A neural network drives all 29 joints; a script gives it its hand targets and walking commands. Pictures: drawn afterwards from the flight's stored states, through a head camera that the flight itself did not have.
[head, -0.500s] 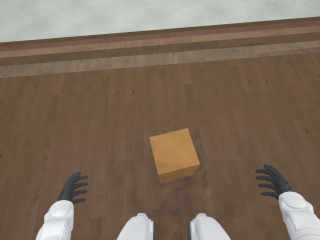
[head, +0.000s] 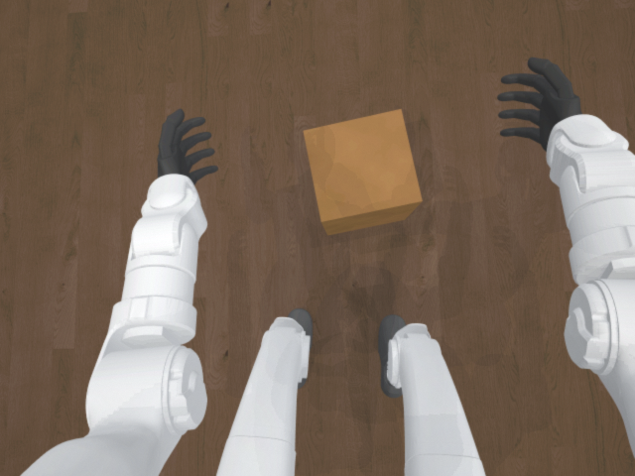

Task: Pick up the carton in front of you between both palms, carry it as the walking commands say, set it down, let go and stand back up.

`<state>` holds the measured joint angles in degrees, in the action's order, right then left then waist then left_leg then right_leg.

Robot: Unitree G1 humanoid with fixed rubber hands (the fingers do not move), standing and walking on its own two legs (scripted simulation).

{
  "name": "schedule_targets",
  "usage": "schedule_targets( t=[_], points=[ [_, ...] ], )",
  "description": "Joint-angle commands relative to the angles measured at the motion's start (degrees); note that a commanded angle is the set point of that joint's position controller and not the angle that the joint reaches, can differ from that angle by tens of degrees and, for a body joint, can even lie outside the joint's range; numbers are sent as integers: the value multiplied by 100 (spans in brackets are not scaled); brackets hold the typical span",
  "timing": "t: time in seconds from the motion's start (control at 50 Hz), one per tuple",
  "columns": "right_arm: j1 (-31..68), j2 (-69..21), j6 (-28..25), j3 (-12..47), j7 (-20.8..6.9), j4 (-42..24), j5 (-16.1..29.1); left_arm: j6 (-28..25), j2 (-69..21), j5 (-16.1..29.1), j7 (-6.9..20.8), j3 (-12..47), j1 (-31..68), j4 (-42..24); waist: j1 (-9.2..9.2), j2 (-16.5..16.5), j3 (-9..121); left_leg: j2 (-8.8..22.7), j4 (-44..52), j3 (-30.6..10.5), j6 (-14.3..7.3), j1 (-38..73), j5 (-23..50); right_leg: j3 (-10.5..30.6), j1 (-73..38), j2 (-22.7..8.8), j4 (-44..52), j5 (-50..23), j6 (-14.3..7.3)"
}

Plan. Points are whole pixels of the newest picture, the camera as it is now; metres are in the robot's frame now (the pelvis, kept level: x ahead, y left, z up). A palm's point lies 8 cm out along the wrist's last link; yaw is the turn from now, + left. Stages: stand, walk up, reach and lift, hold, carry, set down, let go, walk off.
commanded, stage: reach and lift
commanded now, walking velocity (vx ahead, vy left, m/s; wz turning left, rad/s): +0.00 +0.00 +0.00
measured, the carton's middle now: (359, 180) +0.55 +0.00 -0.55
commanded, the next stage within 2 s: none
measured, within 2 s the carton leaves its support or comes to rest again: neither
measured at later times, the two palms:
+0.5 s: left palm (234, 138) +0.51 +0.19 -0.18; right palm (492, 83) +0.60 -0.17 -0.18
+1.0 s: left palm (266, 182) +0.50 +0.19 -0.41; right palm (448, 152) +0.58 -0.17 -0.42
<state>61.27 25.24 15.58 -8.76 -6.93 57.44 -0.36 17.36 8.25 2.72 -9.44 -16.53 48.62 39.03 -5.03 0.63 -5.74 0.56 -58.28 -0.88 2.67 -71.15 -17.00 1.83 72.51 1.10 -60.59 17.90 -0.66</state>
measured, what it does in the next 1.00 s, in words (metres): lowers itself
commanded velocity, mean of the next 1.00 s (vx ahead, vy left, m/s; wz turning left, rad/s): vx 0.00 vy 0.00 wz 0.00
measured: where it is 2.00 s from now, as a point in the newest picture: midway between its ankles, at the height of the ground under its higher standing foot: (343, 367)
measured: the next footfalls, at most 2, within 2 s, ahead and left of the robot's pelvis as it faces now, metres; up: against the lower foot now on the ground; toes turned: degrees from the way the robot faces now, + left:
none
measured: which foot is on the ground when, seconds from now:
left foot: down 0.00-1.00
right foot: down 0.00-1.00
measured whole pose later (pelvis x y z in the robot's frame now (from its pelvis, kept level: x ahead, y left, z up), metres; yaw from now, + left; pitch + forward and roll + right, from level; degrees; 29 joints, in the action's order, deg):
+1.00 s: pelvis -0.03 +0.00 -0.25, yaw +5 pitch +44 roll +6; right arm 94.0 32.9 9.6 1.6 -1.8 67.2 6.8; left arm 9.8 8.9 7.5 -11.9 -19.7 80.5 50.5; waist -4.8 -1.7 -16.2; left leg -3.5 -111.0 -0.8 5.4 -125.0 -30.3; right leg 5.7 127.6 3.7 -115.1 31.3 1.3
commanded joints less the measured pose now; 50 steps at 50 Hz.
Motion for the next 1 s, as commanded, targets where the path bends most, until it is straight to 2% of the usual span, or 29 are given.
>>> schedule_targets(
  t=[0.0, 0.08, 0.18, 0.3, 0.36, 0.42, 0.5, 0.56, 0.66, 0.76, 0.82, 0.88, 0.98],
  points=[
    [2315, 981, -62, -195, -57, -148, -98, -25, 484, -112, -118, -289, 1875, -496, -119, 454, 4852, -349, 444, 588, 134, 1654, 35, -131, -2468, 178, 701, 1, 140],
    [3207, 1040, -116, -340, -136, 197, -306, -42, 299, -314, -136, -612, 2589, -378, -196, 558, 5186, -412, 379, 648, 165, 1454, 173, -164, -2314, 211, 599, -196, 130],
    [3948, 1027, -244, -577, -200, 287, -608, -158, 103, -641, -65, -1084, 3135, -475, -294, 726, 5751, -484, 278, 714, 184, 1217, 715, -157, -2521, 265, 375, -1022, 137],
    [3804, 670, -413, -792, -180, -61, -915, -417, -211, -916, 78, -1363, 2741, -843, -318, 949, 6509, -581, 144, 745, 143, 862, 2022, -39, -3224, 296, 54, -2947, 135],
    [3550, 339, -538, -881, -121, -209, -1047, -655, -342, -1047, 190, -1482, 2488, -871, -245, 986, 6399, -595, 8, 707, 160, 195, 2403, 106, -3211, 246, -185, -3830, 123],
    [3281, 91, -669, -976, -26, -217, -1156, -859, -465, -1135, 264, -1577, 2301, -731, -134, 907, 6268, -594, -273, 657, 233, -433, 2543, 229, -2828, 180, -497, -4284, 122],
    [2960, -57, -825, -1051, 126, -139, -1215, -1071, -505, -1217, 281, -1667, 2137, -415, -41, 757, 6148, -599, -935, 643, 353, -1073, 2319, 217, -1614, 184, -1049, -3799, 160],
    [3011, -1, -912, -925, 258, -102, -1050, -1188, -419, -1119, 221, -1608, 2255, -234, 10, 694, 6108, -601, -1552, 645, 388, -1468, 2093, 186, -715, 222, -1557, -3264, 162],
    [3332, 417, -970, -330, 474, -46, -426, -1237, -64, -626, 48, -1198, 2597, 2, 6, 712, 6760, -584, -2709, 666, 392, -1575, 2081, 118, 46, 239, -2638, -2850, 207],
    [3942, 837, -919, 352, 567, -58, 204, -1135, 254, -40, -126, -671, 3123, 78, -48, 929, 7200, -540, -3632, 666, 343, -1646, 1871, 16, 363, 175, -3583, -2297, 267],
    [4500, 1116, -858, 661, 589, -122, 531, -1019, 456, 279, -228, -438, 3686, 49, -146, 1003, 7300, -482, -4066, 710, 275, -1454, 1439, -99, 699, 126, -3906, -1414, 281],
    [4940, 1319, -757, 875, 567, 7, 677, -895, 632, 470, -280, -324, 4145, 192, -138, 1092, 7159, -420, -4407, 761, 238, -1662, 872, -136, 758, 43, -4217, -824, 259],
    [5373, 1430, -668, 1064, 474, 632, 782, -841, 789, 497, -241, -325, 4788, 790, -141, 987, 6124, -331, -4864, 794, 206, -2152, 35, -60, 1307, -85, -4560, 57, 199]
  ],
)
